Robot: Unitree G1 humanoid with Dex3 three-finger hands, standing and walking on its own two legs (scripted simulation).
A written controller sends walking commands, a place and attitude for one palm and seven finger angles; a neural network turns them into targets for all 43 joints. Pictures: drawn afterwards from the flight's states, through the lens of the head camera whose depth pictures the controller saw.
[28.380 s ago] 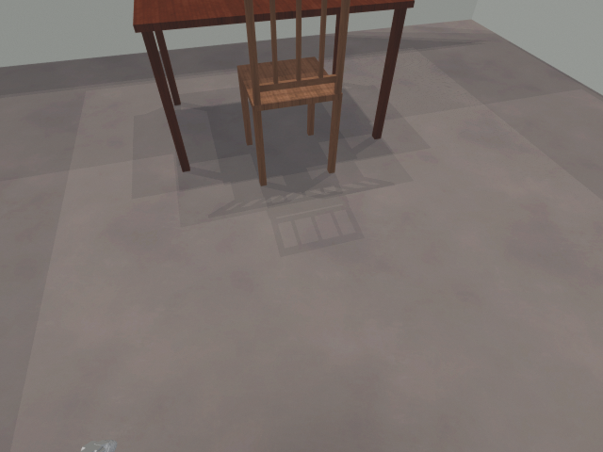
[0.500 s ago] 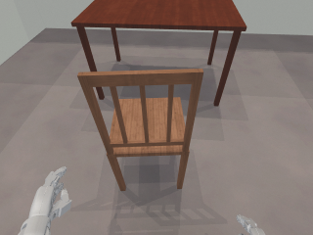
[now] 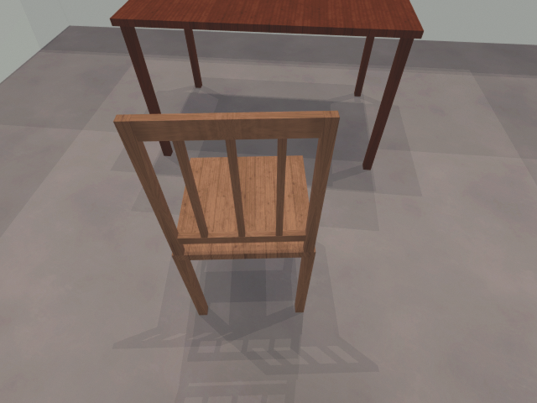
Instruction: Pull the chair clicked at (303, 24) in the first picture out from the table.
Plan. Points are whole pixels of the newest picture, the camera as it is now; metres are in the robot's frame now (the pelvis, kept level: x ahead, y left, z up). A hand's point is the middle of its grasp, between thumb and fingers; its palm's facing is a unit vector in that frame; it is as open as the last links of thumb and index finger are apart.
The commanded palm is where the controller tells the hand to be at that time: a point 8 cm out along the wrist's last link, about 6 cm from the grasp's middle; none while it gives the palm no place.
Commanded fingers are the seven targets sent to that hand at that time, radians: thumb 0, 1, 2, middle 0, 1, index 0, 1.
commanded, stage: let the arm hang, fingers relaxed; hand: left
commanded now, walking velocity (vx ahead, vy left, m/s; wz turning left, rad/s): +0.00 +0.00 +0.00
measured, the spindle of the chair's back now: (237, 193) +0.54 +0.11 -0.07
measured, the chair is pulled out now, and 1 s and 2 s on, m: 0.62 0.62 0.62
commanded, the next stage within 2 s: look to check the result in 0.46 s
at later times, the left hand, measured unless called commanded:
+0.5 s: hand out of the picture +0.00 +0.14 -0.18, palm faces +0.05 -0.98 -0.18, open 7.3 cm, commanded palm none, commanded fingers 0.00 0.90 0.90 -0.20 -0.30 -0.20 -0.30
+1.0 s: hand out of the picture +0.00 +0.14 -0.17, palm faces +0.05 -0.98 -0.17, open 7.4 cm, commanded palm none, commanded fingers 0.00 0.90 0.90 -0.20 -0.30 -0.20 -0.30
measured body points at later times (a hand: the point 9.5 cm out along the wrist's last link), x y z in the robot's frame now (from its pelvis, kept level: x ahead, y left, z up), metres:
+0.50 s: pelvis +0.00 -0.02 +0.00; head +0.02 -0.02 +0.45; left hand +0.00 +0.20 -0.16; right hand -0.01 -0.22 -0.16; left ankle +0.05 +0.12 -0.74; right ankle -0.02 -0.11 -0.74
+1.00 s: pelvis +0.00 -0.02 +0.00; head +0.02 -0.02 +0.45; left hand -0.01 +0.19 -0.16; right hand -0.01 -0.23 -0.16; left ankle +0.05 +0.12 -0.74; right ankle -0.02 -0.11 -0.74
